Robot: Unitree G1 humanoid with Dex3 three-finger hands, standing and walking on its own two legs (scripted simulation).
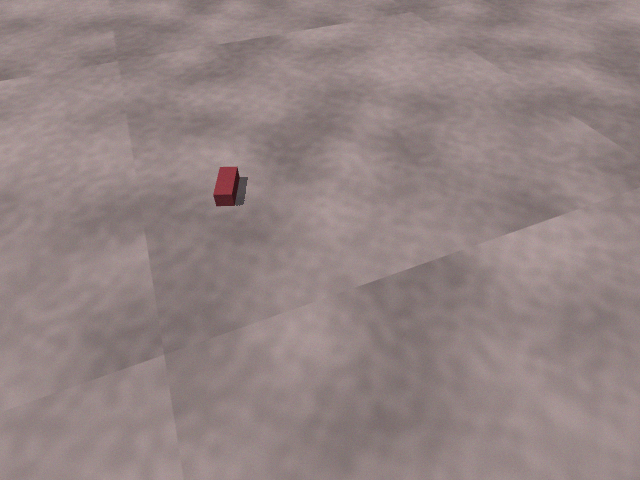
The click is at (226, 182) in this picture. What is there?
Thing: lying carton
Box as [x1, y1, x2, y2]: [213, 167, 239, 205]
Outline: 220,167 213,193 216,205 234,205 239,178 237,167
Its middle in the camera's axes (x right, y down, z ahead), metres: -0.44 -0.26 +1.86
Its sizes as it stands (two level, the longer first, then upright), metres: 0.199 0.083 0.070
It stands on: the floor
